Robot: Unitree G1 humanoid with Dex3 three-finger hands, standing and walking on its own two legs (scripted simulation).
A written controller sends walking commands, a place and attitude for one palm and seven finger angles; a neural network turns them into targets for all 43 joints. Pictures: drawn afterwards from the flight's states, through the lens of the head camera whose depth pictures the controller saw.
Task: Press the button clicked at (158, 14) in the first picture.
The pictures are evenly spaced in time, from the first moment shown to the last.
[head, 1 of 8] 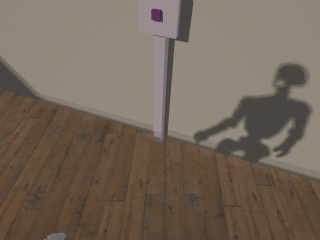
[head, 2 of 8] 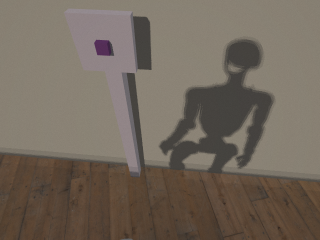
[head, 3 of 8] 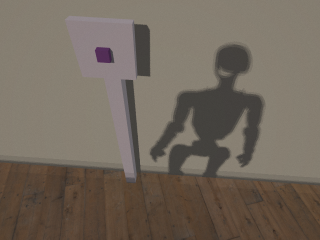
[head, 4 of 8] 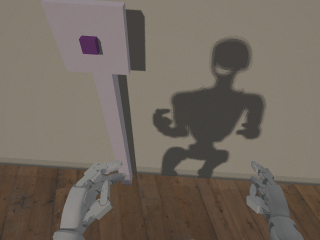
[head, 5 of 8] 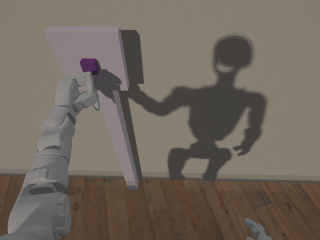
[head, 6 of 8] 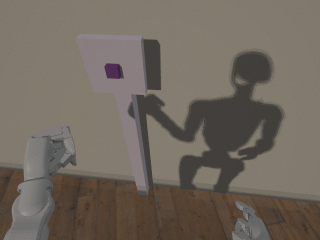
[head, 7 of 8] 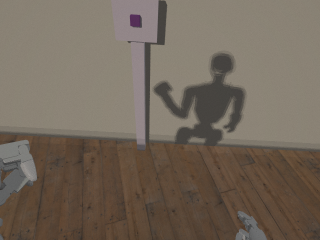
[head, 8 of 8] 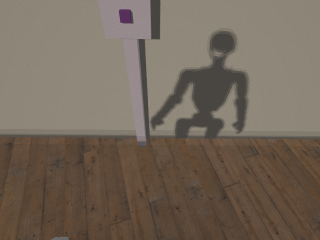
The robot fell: no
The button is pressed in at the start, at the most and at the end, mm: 0 6 0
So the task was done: yes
